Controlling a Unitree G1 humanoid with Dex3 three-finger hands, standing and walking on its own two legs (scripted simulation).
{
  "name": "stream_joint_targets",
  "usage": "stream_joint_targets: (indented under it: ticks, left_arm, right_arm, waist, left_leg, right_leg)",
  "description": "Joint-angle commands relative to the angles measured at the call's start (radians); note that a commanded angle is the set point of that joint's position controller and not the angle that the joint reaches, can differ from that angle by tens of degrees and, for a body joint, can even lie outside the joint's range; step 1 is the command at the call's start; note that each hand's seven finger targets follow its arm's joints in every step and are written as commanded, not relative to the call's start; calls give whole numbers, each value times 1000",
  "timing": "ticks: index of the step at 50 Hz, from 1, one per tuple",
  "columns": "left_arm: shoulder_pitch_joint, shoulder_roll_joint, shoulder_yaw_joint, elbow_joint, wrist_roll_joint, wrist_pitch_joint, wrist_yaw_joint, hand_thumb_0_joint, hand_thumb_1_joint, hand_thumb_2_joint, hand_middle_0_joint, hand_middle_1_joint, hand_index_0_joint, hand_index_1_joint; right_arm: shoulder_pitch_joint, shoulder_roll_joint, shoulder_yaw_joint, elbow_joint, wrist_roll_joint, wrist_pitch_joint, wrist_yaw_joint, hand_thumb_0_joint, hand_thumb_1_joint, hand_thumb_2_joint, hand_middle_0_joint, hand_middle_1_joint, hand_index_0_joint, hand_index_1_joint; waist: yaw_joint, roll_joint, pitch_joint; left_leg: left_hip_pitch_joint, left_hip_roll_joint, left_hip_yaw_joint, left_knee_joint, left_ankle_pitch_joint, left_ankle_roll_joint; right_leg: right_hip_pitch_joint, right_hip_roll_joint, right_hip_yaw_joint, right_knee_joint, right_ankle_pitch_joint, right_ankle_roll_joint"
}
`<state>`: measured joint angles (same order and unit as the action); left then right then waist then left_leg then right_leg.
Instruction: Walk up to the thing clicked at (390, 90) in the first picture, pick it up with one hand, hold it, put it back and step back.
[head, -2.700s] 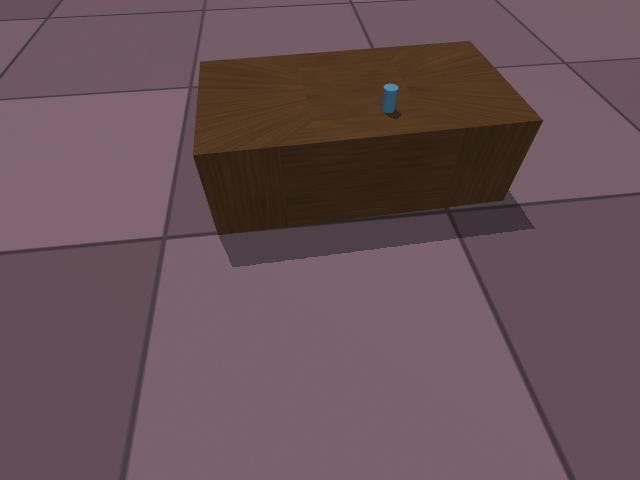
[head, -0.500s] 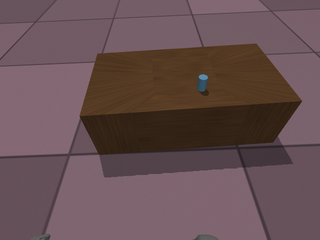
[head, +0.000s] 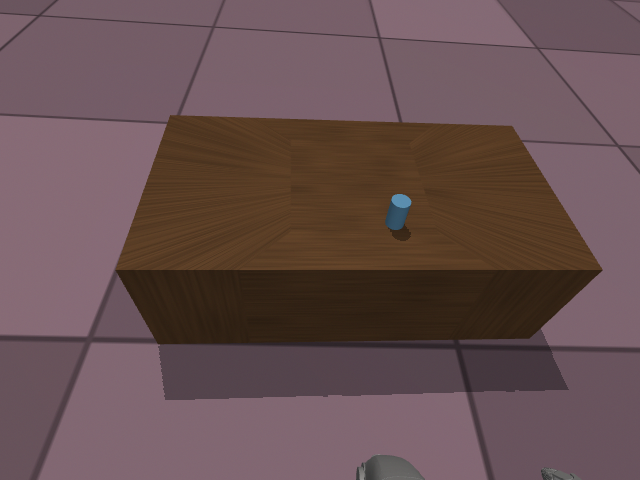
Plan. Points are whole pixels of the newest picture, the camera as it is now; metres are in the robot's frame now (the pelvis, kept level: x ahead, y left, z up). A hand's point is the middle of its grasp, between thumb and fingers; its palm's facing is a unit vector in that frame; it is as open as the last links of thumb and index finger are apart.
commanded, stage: walk up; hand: right
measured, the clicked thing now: (397, 212) +0.82 -0.22 -0.30
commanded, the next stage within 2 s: none
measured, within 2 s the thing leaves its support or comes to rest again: neither
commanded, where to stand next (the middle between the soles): +0.33 -0.02 m, yaw +2 degrees
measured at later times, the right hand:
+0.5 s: hand (541, 419) +0.23 -0.34 -0.14, palm faces -0.10 +0.94 -0.32, open 7.4 cm
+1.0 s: hand (496, 336) +0.37 -0.31 -0.15, palm faces -0.04 +0.93 -0.36, open 7.4 cm
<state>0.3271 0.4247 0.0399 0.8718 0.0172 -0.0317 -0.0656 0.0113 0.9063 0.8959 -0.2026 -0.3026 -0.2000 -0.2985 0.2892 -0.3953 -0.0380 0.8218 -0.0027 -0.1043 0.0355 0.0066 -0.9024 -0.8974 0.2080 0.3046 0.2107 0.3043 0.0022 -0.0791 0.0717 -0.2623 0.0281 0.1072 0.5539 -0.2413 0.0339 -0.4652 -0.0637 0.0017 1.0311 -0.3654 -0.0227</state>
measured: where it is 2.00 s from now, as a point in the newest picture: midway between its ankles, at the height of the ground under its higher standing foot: (327, 453)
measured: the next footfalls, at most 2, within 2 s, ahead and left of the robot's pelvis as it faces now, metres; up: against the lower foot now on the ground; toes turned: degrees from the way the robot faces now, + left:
right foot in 0.22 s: +0.22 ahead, -0.19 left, +0.00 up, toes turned -5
left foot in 0.64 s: +0.35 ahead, +0.07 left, +0.00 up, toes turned +3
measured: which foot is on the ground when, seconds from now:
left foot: down 0.00-0.22, up 0.24-0.62, down 0.64-1.00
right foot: up 0.00-0.20, down 0.22-0.66, up 0.68-0.94, down 0.96-1.00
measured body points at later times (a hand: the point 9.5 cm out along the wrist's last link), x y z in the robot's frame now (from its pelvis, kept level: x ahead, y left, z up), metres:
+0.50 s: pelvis +0.17 -0.07 +0.01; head +0.19 -0.09 +0.45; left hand +0.21 +0.25 -0.09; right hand +0.24 -0.39 -0.12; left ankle +0.25 +0.07 -0.69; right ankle +0.18 -0.18 -0.73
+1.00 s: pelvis +0.25 -0.05 -0.01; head +0.28 -0.06 +0.43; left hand +0.30 +0.27 -0.13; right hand +0.38 -0.36 -0.13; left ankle +0.31 +0.07 -0.73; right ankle +0.30 -0.18 -0.73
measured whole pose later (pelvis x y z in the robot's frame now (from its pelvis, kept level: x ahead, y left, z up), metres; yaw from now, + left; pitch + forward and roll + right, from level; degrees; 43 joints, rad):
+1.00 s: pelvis +0.25 -0.05 -0.01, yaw +0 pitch -3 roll -1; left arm 0.25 0.39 0.03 0.96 0.02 -0.04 0.00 0.01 0.91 0.90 -0.20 -0.30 -0.20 -0.30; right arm 0.15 -0.40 -0.01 0.89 0.01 0.00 0.01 0.01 -0.90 -0.90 0.21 0.30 0.21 0.30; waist 0.01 0.02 0.10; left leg -0.37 0.06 0.06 0.72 -0.31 0.01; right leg -0.33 -0.03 -0.04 0.68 -0.29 0.00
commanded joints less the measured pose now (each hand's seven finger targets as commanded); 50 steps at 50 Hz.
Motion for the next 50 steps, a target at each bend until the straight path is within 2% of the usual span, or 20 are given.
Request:
stream_joint_targets:
  ticks: [1, 7, 10, 11, 12, 13, 14, 18, 25, 28, 31, 32, 33, 34, 36, 39, 46, 47, 49, 50]
  left_arm:
    - [13, 186, 74, -69, 3, -23, -9, 0, 900, 900, -200, -300, -200, -300]
    - [-32, 179, 86, -58, 0, -39, -18, 0, 900, 900, -200, -300, -200, -300]
    - [133, 226, 113, -2, 4, -58, 5, 0, 900, 900, -200, -300, -200, -300]
    - [206, 317, 139, -1, 12, -70, 20, 0, 900, 900, -200, -300, -200, -300]
    - [167, 367, 136, -35, 3, -73, 26, 0, 900, 900, -200, -300, -200, -300]
    - [103, 356, 126, -53, -13, -68, 28, 0, 900, 900, -200, -300, -200, -300]
    - [57, 323, 118, -61, -24, -67, 33, 0, 900, 900, -200, -300, -200, -300]
    - [0, 261, 93, -78, -16, -74, 39, 0, 900, 900, -200, -300, -200, -300]
    - [53, 268, 94, -94, -11, -82, 46, 0, 900, 900, -200, -300, -200, -300]
    - [29, 253, 74, -99, -12, -68, 54, 0, 900, 900, -200, -300, -200, -300]
    - [-7, 218, 47, -108, -18, -52, 63, 0, 900, 900, -200, -300, -200, -300]
    - [26, 165, 26, -113, -22, -51, 65, 0, 900, 900, -200, -300, -200, -300]
    - [63, 103, 11, -125, -33, -46, 66, 0, 900, 900, -200, -300, -200, -300]
    - [74, 195, 36, -81, -26, -26, 82, 0, 900, 900, -200, -300, -200, -300]
    - [35, 211, 39, -63, -23, -16, 86, 0, 900, 900, -200, -300, -200, -300]
    - [98, 184, 37, -4, -23, -13, 75, 0, 900, 900, -200, -300, -200, -300]
    - [64, 151, 43, 63, -9, -17, 85, 0, 900, 900, -200, -300, -200, -300]
    - [28, 168, 47, 59, -1, -24, 89, 0, 900, 900, -200, -300, -200, -300]
    - [-106, 274, 54, 27, 5, -37, 89, 0, 900, 900, -200, -300, -200, -300]
    - [-186, 284, 49, 19, 0, -32, 86, 0, 900, 900, -200, -300, -200, -300]
  right_arm:
    - [36, -298, -98, -59, -10, -17, -10, 0, -900, -900, 200, 300, 200, 300]
    - [-1, -315, -103, -70, -7, -3, 0, 0, -900, -900, 200, 300, 200, 300]
    - [26, -225, -69, -71, -13, 14, -3, 0, -900, -900, 200, 300, 200, 300]
    - [56, -136, -39, -88, -7, 12, -3, 0, -900, -900, 200, 300, 200, 300]
    - [31, -186, -47, -89, -1, 21, -13, 0, -900, -900, 200, 300, 200, 300]
    - [4, -255, -69, -68, -7, 29, -21, 0, -900, -900, 200, 300, 200, 300]
    - [33, -262, -71, -43, 8, 32, -18, 0, -900, -900, 200, 300, 200, 300]
    - [114, -236, -73, 25, 0, 45, 5, 0, -900, -900, 200, 300, 200, 300]
    - [-47, -190, -70, -33, -25, 51, 29, 0, -900, -900, 200, 300, 200, 300]
    - [-58, -160, -61, -27, -17, 45, 19, 0, -900, -900, 200, 300, 200, 300]
    - [31, -188, -72, 12, -16, 37, 1, 0, -900, -900, 200, 300, 200, 300]
    - [103, -255, -91, 27, -21, 33, -11, 0, -900, -900, 200, 300, 200, 300]
    - [111, -331, -107, 2, -24, 31, -20, 0, -900, -900, 200, 300, 200, 300]
    - [104, -356, -114, -3, 9, 37, -20, 0, -900, -900, 200, 300, 200, 300]
    - [44, -291, -96, -14, 13, 43, -29, 0, -900, -900, 200, 300, 200, 300]
    - [-71, -258, -73, -27, -1, 45, -35, 0, -900, -900, 200, 300, 200, 300]
    - [-172, -223, -43, -28, 5, 76, -31, 0, -900, -900, 200, 300, 200, 300]
    - [-175, -183, -28, -21, 9, 82, -29, 0, -900, -900, 200, 300, 200, 300]
    - [-153, -131, -15, 3, 18, 94, -31, 0, -900, -900, 200, 300, 200, 300]
    - [-148, -180, -35, 43, 11, 102, -36, 0, -900, -900, 200, 300, 200, 300]
  waist:
    - [-23, 254, 10]
    - [2, 234, -14]
    - [95, 8, -112]
    - [117, -257, -115]
    - [113, -206, -76]
    - [85, -69, -11]
    - [58, -25, 4]
    - [9, -98, -19]
    - [55, -42, -3]
    - [38, -53, -34]
    - [-33, 48, -104]
    - [-60, 214, -161]
    - [-49, 368, -200]
    - [-53, 277, -203]
    - [-31, 176, -109]
    - [18, 250, -63]
    - [44, 213, -135]
    - [47, 151, -123]
    - [-9, -79, -54]
    - [-20, -66, -20]
  left_leg:
    - [4, 246, -232, -319, -133, 200]
    - [-58, 222, -178, -236, -208, 157]
    - [-172, 122, -68, 165, -81, 93]
    - [-348, 11, 10, 493, -180, 32]
    - [-486, -44, -69, 609, -287, 6]
    - [-452, 28, -178, 638, -259, 2]
    - [-431, 46, -200, 618, -184, 2]
    - [-304, 66, -153, 471, -70, -15]
    - [-281, 69, -103, 185, -2, -29]
    - [-144, 20, -45, 108, 29, -21]
    - [126, -18, -32, -32, 149, 22]
    - [249, 88, -175, -91, 157, 62]
    - [358, 326, -548, -157, 181, 165]
    - [282, 410, -652, -210, 136, 267]
    - [174, 329, -475, -195, 231, 225]
    - [17, 242, -275, -177, 196, 184]
    - [-120, 208, -209, -17, 143, 131]
    - [-166, 177, -194, 13, 57, 81]
    - [-131, 11, -97, 156, -205, -17]
    - [-1, 20, -113, 217, -256, -13]
  right_leg:
    - [-67, -62, -1, -156, 56, 24]
    - [136, -11, -72, -394, 156, 4]
    - [463, 34, -62, -518, 63, -17]
    - [538, -193, 309, -686, -147, -78]
    - [504, -366, 632, -830, -213, -191]
    - [373, -387, 621, -818, -214, -230]
    - [363, -325, 487, -798, -145, -209]
    - [273, -205, 198, -774, 71, -173]
    - [311, -227, 121, -741, 161, -195]
    - [275, -198, 35, -621, 500, -173]
    - [167, -141, -35, -390, 497, -102]
    - [85, -72, -79, -191, 360, -56]
    - [-111, 57, -85, 0, -85, 1]
    - [-101, 46, -22, 97, -238, -12]
    - [-99, 18, 65, 122, -178, -18]
    - [10, -19, 20, -47, -83, -9]
    - [297, 36, -45, -441, 139, -1]
    - [326, 14, 1, -520, 167, -15]
    - [111, -274, 396, -703, 89, -150]
    - [-34, -285, 380, -692, 49, -194]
